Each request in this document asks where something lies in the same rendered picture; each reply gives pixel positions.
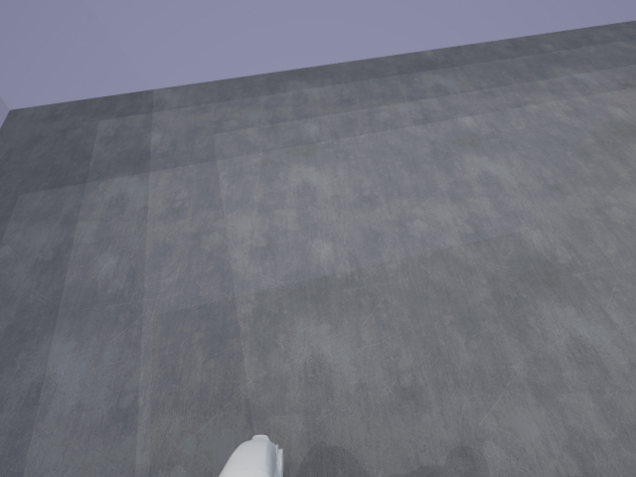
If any robot left thigh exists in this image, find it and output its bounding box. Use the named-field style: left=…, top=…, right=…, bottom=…
left=219, top=439, right=283, bottom=477

